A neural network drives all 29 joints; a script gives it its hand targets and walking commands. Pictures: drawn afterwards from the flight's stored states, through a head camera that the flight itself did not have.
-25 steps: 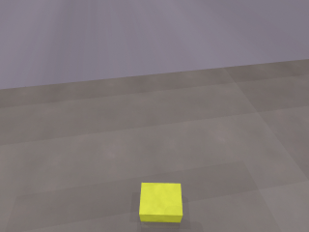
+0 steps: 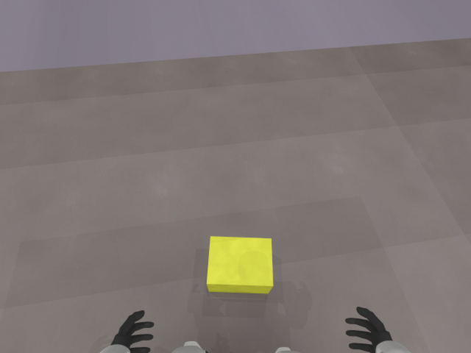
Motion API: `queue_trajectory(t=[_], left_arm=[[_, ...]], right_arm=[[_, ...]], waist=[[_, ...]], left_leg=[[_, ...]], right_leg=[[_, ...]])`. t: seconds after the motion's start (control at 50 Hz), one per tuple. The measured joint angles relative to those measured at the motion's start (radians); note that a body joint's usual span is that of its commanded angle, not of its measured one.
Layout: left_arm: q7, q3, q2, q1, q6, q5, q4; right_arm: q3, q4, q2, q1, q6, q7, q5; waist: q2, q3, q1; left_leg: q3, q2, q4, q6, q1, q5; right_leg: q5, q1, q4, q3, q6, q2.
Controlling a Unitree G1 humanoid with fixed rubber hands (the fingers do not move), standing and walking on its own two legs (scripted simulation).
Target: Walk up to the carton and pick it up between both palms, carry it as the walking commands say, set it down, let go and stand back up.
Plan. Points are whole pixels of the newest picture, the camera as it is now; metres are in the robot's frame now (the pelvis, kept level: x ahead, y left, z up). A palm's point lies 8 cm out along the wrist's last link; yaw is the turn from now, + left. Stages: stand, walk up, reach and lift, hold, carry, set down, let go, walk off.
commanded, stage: reach and lift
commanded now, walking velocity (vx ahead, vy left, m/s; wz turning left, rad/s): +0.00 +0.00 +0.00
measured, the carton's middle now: (239, 265) +0.44 -0.02 -0.68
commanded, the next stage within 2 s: none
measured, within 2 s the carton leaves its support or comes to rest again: neither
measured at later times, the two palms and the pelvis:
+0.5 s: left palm (138, 301) +0.23 +0.20 -0.15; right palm (360, 304) +0.23 -0.24 -0.14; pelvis -0.07 -0.01 -0.06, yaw +0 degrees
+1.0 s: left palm (156, 236) +0.38 +0.19 -0.19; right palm (341, 241) +0.37 -0.24 -0.18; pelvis -0.08 +0.00 -0.09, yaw -1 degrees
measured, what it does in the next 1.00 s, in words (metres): lowers itself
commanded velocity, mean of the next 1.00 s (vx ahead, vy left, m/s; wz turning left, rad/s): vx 0.00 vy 0.00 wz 0.00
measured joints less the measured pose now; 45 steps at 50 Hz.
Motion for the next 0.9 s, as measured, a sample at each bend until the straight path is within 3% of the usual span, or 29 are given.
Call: queue_trajectory(t=[0.14,0.32,0.56,0.9], left_arm=[[0.004,0.021,0.014,-0.059,-0.086,-0.026,-0.021],[-0.004,0.041,0.05,-0.229,-0.05,-0.074,0.022],[0.005,0.09,0.087,-0.609,-0.03,-0.092,0.209],[0.044,0.141,0.116,-0.935,-0.219,-0.11,0.374]], right_arm=[[0.013,-0.053,-0.003,-0.042,-0.09,-0.012,0.033],[0.018,-0.052,-0.024,-0.162,-0.056,-0.023,0.086],[-0.018,0.132,-0.041,-0.571,-0.014,-0.054,0.098],[-0.115,0.313,-0.089,-0.885,-0.21,-0.061,0.12]], waist=[[0.014,-0.016,-0.001],[0.016,-0.006,-0.003],[0.014,0.062,-0.006],[0.015,-0.017,-0.007]], left_leg=[[-0.005,0.01,0.178,-0.002,-0.218,-0.048],[-0.016,0.017,0.275,-0.008,-0.324,-0.045],[-0.015,0.025,0.341,-0.008,-0.447,-0.018],[-0.008,0.021,0.383,0.0,-0.758,0.006]], right_leg=[[-0.052,-0.218,0.182,0.002,0.001,0.006],[-0.057,-0.326,0.288,-0.006,-0.01,0.012],[-0.033,-0.458,0.365,-0.001,-0.014,0.019],[-0.011,-0.772,0.412,0.008,-0.003,0.015]])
